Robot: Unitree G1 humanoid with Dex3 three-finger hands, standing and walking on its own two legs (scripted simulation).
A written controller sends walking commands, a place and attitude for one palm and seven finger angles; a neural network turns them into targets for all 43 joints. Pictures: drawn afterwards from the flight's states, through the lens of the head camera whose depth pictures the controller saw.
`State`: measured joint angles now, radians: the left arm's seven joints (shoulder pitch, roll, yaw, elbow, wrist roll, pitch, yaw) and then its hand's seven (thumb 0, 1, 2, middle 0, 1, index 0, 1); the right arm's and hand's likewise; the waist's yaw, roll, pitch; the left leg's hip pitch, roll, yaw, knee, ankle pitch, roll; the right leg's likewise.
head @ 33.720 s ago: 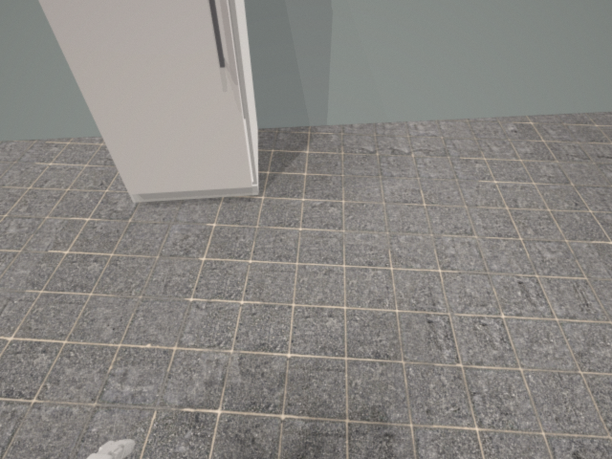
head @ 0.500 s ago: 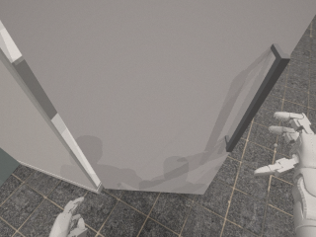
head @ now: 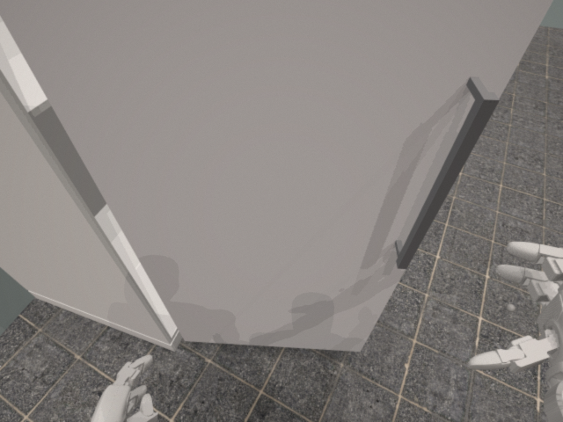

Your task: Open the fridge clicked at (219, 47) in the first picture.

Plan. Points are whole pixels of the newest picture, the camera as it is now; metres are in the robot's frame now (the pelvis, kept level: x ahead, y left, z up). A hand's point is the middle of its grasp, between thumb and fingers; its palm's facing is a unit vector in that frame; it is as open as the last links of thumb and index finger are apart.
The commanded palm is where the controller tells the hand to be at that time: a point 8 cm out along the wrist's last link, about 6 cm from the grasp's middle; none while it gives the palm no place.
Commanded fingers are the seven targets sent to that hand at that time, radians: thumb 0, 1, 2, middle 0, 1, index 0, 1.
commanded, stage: slip the hand off the handle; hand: right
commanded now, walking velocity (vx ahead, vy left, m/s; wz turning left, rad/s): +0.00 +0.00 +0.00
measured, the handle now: (430, 193) +0.41 -0.21 +0.12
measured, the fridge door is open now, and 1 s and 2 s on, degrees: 74 74 74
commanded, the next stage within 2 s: draw the hand back to the body in 0.32 s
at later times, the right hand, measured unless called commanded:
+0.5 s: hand (529, 357) +0.19 -0.26 +0.09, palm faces +0.28 +0.95 -0.14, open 14.6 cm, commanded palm +0.17 -0.31 +0.11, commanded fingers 0.00 0.55 -0.20 0.25 1.15 0.25 1.15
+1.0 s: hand (561, 343) +0.20 -0.28 +0.13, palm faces +0.32 +0.93 -0.15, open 14.4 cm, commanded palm +0.16 -0.31 +0.15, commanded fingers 0.00 0.22 -0.36 0.24 0.96 0.24 0.96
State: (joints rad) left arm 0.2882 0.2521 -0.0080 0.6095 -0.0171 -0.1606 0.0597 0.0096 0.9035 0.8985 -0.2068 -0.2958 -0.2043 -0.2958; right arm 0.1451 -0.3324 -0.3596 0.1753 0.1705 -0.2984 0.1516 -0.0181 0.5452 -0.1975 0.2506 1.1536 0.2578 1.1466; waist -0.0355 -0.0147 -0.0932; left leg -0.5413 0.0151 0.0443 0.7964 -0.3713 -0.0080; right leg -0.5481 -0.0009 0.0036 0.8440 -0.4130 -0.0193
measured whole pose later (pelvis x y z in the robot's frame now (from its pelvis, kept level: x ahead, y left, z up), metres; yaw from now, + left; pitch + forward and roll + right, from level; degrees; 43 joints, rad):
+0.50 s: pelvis -0.01 +0.01 +0.00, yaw -2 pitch +5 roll +2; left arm 0.26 0.25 -0.04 0.61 -0.03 -0.24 0.10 0.01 0.90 0.90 -0.21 -0.30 -0.21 -0.30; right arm 0.34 -0.32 -0.36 -0.01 0.31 -0.26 0.21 -0.02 0.55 -0.20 0.25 1.15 0.26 1.15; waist -0.06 -0.03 -0.08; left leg -0.52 0.01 0.08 0.82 -0.38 0.01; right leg -0.54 0.00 0.04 0.87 -0.41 0.00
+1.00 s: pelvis +0.01 +0.00 +0.01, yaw -2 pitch +1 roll +2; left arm 0.27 0.26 -0.04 0.61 -0.04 -0.32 0.11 0.01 0.90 0.90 -0.21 -0.30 -0.20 -0.30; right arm 0.37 -0.34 -0.39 -0.19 0.29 -0.02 0.18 -0.02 0.48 -0.23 0.25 1.11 0.25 1.11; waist -0.09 -0.03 -0.08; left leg -0.36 0.01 0.07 0.70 -0.36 0.00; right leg -0.39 0.00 0.03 0.76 -0.40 -0.01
